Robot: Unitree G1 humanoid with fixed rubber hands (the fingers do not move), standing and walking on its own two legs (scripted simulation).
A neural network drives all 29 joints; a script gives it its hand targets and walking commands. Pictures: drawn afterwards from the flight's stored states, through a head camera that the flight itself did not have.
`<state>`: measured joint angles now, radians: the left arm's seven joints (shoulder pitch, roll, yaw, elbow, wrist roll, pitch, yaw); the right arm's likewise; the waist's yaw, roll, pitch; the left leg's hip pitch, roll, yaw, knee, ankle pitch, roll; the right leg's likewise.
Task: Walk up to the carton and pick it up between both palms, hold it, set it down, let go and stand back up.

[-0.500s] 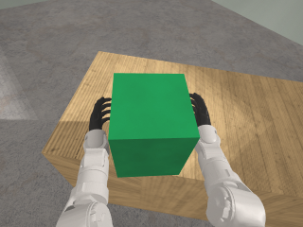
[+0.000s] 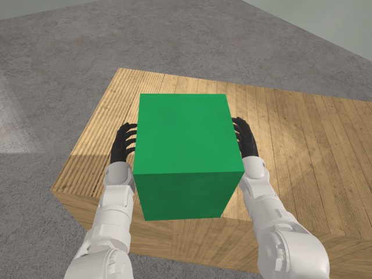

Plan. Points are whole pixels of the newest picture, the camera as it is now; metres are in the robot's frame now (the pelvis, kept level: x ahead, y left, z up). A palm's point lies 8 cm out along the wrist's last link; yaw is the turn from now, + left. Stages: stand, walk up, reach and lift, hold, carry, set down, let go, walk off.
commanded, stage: reach and lift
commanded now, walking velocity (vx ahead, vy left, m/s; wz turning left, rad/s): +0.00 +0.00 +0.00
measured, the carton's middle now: (183, 160) +0.39 +0.05 +0.00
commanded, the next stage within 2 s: none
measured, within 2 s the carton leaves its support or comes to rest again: leaves its support in 0.14 s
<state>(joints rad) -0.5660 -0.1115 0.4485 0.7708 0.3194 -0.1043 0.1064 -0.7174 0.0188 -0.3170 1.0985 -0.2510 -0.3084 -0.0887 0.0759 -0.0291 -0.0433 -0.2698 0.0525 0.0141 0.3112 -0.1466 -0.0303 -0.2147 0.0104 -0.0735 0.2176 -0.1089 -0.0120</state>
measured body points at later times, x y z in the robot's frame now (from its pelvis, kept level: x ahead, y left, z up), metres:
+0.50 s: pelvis -0.02 +0.00 +0.00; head -0.03 +0.03 +0.45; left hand +0.37 +0.18 +0.09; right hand +0.40 -0.11 +0.12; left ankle +0.00 +0.13 -0.75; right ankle -0.01 -0.11 -0.75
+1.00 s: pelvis -0.02 +0.01 +0.00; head -0.05 +0.04 +0.45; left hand +0.37 +0.17 +0.14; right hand +0.38 -0.12 +0.16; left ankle +0.00 +0.13 -0.75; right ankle -0.01 -0.11 -0.75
